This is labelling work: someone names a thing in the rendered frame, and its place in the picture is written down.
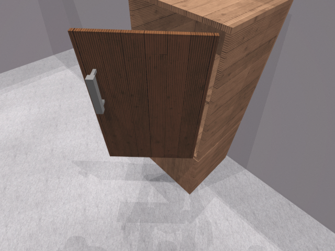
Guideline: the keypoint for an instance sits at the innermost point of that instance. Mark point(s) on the handle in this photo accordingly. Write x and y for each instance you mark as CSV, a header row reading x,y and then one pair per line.
x,y
94,92

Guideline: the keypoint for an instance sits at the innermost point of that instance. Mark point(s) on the cupboard door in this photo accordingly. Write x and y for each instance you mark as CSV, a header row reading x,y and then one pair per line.
x,y
154,84

